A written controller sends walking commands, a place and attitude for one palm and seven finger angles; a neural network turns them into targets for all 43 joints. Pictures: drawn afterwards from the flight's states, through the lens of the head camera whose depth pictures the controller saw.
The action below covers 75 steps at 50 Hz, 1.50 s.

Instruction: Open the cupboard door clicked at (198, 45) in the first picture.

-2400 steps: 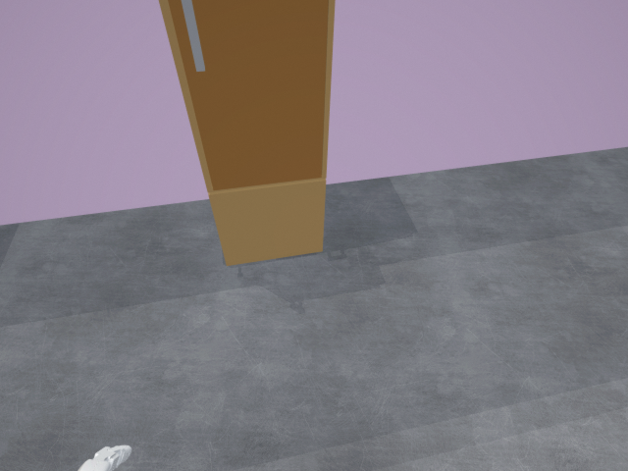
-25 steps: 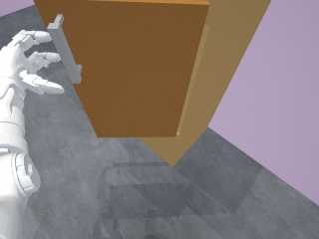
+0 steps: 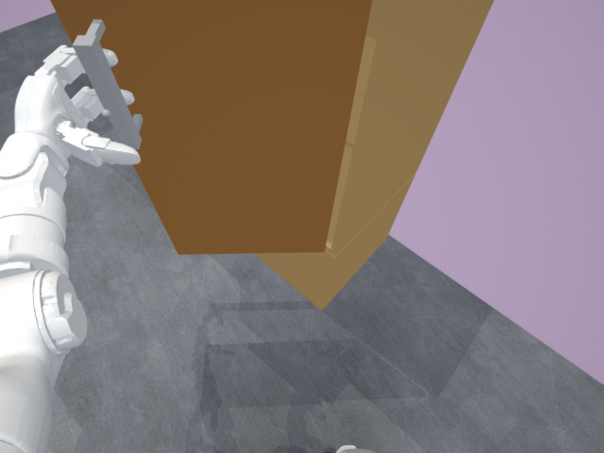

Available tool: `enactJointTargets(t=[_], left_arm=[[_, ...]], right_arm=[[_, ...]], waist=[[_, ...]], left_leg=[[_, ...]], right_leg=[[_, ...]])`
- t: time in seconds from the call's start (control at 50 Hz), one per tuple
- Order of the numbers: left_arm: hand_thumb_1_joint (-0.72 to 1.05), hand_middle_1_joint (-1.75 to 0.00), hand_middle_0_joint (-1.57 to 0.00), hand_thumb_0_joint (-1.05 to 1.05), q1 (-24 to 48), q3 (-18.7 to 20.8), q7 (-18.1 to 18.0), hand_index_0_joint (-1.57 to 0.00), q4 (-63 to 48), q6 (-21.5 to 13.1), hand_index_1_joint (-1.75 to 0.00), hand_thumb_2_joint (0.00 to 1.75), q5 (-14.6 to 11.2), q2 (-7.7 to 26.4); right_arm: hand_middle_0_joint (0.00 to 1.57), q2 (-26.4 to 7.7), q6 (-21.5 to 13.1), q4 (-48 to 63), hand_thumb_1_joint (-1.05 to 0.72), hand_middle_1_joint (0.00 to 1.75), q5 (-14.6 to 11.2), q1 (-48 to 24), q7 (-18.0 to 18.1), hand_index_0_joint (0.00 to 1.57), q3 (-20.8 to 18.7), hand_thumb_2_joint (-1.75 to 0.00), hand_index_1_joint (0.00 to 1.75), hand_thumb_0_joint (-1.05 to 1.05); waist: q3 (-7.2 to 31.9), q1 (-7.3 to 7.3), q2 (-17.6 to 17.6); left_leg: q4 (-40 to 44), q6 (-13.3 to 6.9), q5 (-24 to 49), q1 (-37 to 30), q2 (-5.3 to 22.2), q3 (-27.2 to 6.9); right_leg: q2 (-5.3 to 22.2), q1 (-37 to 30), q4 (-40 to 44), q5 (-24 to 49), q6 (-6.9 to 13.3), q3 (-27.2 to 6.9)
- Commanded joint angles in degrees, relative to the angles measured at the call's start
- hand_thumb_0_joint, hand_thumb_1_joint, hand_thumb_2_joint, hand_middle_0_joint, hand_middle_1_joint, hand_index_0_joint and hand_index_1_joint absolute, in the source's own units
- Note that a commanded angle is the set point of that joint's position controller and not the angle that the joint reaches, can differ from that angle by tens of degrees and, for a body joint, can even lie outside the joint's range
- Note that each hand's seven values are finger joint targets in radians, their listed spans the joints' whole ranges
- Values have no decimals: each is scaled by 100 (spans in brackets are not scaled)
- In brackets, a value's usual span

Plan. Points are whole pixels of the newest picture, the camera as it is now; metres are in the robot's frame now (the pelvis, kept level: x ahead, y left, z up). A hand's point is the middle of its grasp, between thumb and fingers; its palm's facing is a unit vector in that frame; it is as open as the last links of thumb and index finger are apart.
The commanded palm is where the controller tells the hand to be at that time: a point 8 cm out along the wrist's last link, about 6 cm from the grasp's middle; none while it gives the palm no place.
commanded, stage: slide the fingers in behind the handle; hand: left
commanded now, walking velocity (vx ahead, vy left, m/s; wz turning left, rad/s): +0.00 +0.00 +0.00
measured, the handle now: (116, 89) +0.55 +0.21 +0.16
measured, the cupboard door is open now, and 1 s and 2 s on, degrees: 44 43 52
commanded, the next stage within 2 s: close the thumb around the handle in 0.68 s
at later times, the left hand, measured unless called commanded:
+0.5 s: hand (121, 113) +0.50 +0.20 +0.16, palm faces -0.02 -1.00 -0.01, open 13.9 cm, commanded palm +0.48 +0.25 +0.15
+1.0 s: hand (122, 117) +0.49 +0.19 +0.16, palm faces -0.01 -1.00 -0.01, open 12.7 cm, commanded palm +0.47 +0.24 +0.15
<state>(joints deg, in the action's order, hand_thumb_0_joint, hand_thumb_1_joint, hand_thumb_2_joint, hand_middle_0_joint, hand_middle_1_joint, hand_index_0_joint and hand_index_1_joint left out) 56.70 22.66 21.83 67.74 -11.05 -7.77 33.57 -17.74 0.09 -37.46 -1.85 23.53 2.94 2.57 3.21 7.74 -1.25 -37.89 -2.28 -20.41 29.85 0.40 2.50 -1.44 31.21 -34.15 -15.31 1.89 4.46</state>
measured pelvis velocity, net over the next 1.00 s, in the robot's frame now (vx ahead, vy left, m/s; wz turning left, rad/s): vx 0.01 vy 0.00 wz -0.01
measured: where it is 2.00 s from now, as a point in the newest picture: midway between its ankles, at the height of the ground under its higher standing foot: outside the picture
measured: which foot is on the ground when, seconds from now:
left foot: down 0.00-1.00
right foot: down 0.00-1.00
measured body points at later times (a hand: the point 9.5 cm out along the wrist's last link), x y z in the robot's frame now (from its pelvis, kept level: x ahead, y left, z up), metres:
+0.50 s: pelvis +0.00 +0.00 +0.00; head +0.08 +0.00 +0.44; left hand +0.50 +0.25 +0.16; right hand +0.01 -0.27 -0.11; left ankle -0.03 +0.09 -0.72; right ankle +0.01 -0.10 -0.72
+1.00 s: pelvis +0.01 +0.00 +0.00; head +0.07 +0.00 +0.45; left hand +0.49 +0.25 +0.16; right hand +0.04 -0.26 -0.12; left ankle -0.02 +0.09 -0.72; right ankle +0.01 -0.10 -0.72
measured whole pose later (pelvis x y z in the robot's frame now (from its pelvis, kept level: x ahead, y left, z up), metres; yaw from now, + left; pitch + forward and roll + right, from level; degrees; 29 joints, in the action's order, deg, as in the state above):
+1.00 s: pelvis +0.01 +0.00 +0.00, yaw +0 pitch +11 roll -1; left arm 52.6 20.8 16.3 62.7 -10.2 -6.9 27.8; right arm -16.5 -0.7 -37.0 -1.5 22.8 1.9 1.9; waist 4.1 6.3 -2.2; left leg -36.5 -2.5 -20.5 27.1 0.0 3.1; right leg -1.2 29.0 -33.6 -15.6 1.6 3.7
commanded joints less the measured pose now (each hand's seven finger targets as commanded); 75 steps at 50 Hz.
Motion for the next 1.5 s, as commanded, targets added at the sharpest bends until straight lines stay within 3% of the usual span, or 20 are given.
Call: enactJointTargets(t=[0.0, 0.04, 0.08, 0.26, 0.4, 0.46, 0.52, 0.6, 0.7, 0.76, 0.84, 0.92, 0.96, 1.02, 1.08, 1.14, 1.18, 1.26, 1.4, 1.48], left_arm=[[-50, -120, -30, 0, 2641, 367, -162, -30, -1076, -247, -120, 30, -37, 1923], [-50, -120, -30, 0, 2734, 260, -228, -30, -1251, -307, -120, 30, 47, 1831], [-50, -120, -30, 0, 2523, 437, -248, -30, -1386, -426, -120, 30, 9, 2007], [-50, -120, -30, 0, 2890, -68, -172, -30, -1269, -349, -120, 30, -77, 1291], [-50, -120, -30, 0, 2838, 248, -406, -30, -1319, -417, -120, 30, 7, 1606], [-50, -120, -30, 0, 2866, -107, -384, -30, -1446, -450, -120, 30, 23, 1113], [-50, -120, -30, 0, 2591, 129, -367, -30, -1574, -474, -120, 30, -39, 1316], [-50, -120, -30, 0, 2586, -6, -354, -30, -1321, -325, -120, 30, -53, 1166], [-50, -120, -30, 0, 2495, 98, -435, -30, -1965, -466, -120, 30, -44, 1206], [-50, -120, -30, 0, 2415, -124, -416, -30, -1944, -442, -120, 30, -139, 821], [-28, -122, -32, 0, 2347, -27, -444, -32, -1558, -232, -122, 40, -152, 911], [-5, -125, -33, 0, 2356, 43, -577, -33, -1857, -309, -125, 49, -1, 1053], [6, -126, -34, 0, 2401, -193, -598, -34, -1721, -345, -126, 54, -18, 739], [23, -128, -35, 0, 2533, -38, -589, -35, -1484, -393, -128, 61, -25, 984], [40, -130, -36, 0, 2875, -283, -564, -36, -1483, -454, -130, 68, 18, 772], [56, -131, -38, 0, 2910, 12, -575, -38, -1174, -445, -131, 76, 76, 1252], [68, -133, -38, 0, 3061, -91, -530, -38, -1152, -466, -133, 80, 69, 1153], [90, -135, -40, 0, 3044, 108, -436, -40, -1214, -565, -135, 90, 53, 1425], [90, -135, -40, 0, 2515, 122, -323, -40, -911, -418, -135, 90, -1, 1440], [90, -135, -40, 0, 2605, 81, -390, -40, -1237, -395, -135, 90, 29, 1402]], right_arm=[[20, -941, -184, 442, -90, 30, -11, 629, 77, 20, -305, -90, 30, 0], [20, -903, -199, 470, -90, 30, -1, 652, 55, 20, -309, -90, 30, 0], [20, -911, -201, 536, -90, 30, 4, 688, 52, 20, -334, -90, 30, 0], [20, -887, -268, 397, -90, 30, -17, 703, 49, 20, -340, -90, 30, 0], [20, -896, -287, 334, -90, 30, 27, 792, 24, 20, -356, -90, 30, 0], [20, -840, -301, 378, -90, 30, 32, 735, -11, 20, -358, -90, 30, 0], [20, -852, -277, 404, -90, 30, 21, 719, -12, 20, -382, -90, 30, 0], [20, -848, -234, 418, -90, 30, -4, 646, -1, 20, -348, -90, 30, 0], [20, -813, -254, 479, -90, 30, 29, 653, -25, 20, -384, -90, 30, 0], [20, -794, -256, 430, -90, 30, 21, 617, -46, 20, -396, -90, 30, 0], [20, -834, -229, 364, -90, 30, 3, 589, -27, 20, -392, -90, 30, 0], [20, -780, -246, 429, -90, 30, 27, 513, -27, 20, -370, -90, 30, 0], [20, -759, -268, 420, -90, 30, 24, 496, -41, 20, -359, -90, 30, 0], [20, -819, -269, 398, -90, 30, 6, 504, 5, 20, -350, -90, 30, 0], [20, -803, -327, 381, -90, 30, 7, 504, 30, 20, -342, -90, 30, 0], [20, -862, -356, 311, -90, 30, 22, 579, 53, 20, -320, -90, 30, 0], [20, -854, -374, 311, -90, 30, 18, 609, 69, 20, -322, -90, 30, 0], [20, -872, -411, 311, -90, 30, 37, 644, 74, 20, -323, -90, 30, 0], [20, -907, -326, 370, -90, 30, 3, 672, 69, 20, -320, -90, 30, 0], [20, -888, -307, 437, -90, 30, 14, 713, 57, 20, -357, -90, 30, 0]], waist=[[2105, -23, -249], [2240, -10, -482], [2503, -89, -264], [2139, 155, -437], [2387, 49, -338], [2402, 69, -557], [2638, -39, -472], [2058, 34, -355], [2707, -135, -727], [2504, -51, -410], [2103, -28, -128], [2282, -155, -525], [2058, -55, -270], [1982, -18, -31], [1995, 52, -412], [2075, 58, -144], [2116, 132, -119], [2484, 26, -409], [2047, -10, -168], [2263, -5, -388]], left_leg=[[371, -58, 1709, -690, 6, -381], [363, -41, 1816, -816, 6, -367], [309, -61, 1990, -815, 18, -329], [378, -46, 1610, -999, 42, -364], [298, -22, 2115, -1111, 48, -414], [303, 16, 2303, -1305, 52, -425], [250, 21, 2693, -1469, 72, -418], [330, -16, 2315, -1128, 50, -350], [230, 82, 3214, -1747, 96, -477], [250, 103, 3273, -1781, 140, -492], [354, 43, 2737, -1418, 99, -438], [333, 71, 2911, -1523, 67, -436], [365, 49, 2530, -1417, 66, -421], [428, 19, 2119, -1197, 44, -415], [427, 21, 1933, -1297, 23, -433], [426, -4, 1632, -1006, 5, -437], [393, -33, 1684, -987, -12, -409], [329, 9, 1882, -1129, -7, -431], [387, -32, 1709, -742, 0, -361], [360, -35, 1929, -974, 6, -362]], right_leg=[[59, -1316, 185, 1814, -59, -423], [56, -1301, 171, 1881, -53, -433], [46, -1577, 120, 2103, -54, -462], [16, -1031, 261, 1639, -65, -421], [0, -1138, 147, 1978, -59, -398], [-4, -1040, 121, 2034, -44, -357], [-17, -1219, 74, 2317, -39, -360], [2, -1109, 143, 2161, -52, -348], [-12, -1146, 52, 2405, -25, -336], [-40, -1078, 102, 2380, -50, -292], [-21, -1101, 159, 2213, -48, -283], [11, -1174, 118, 2265, -15, -314], [-10, -1067, 170, 2074, -30, -305], [6, -1179, 177, 1953, -24, -326], [30, -978, 190, 1703, -4, -337], [36, -1110, 199, 1613, -30, -400], [47, -1151, 189, 1730, -39, -412], [37, -1238, 134, 1864, -21, -435], [27, -1241, 188, 1836, -45, -405], [23, -1219, 167, 1875, -30, -388]])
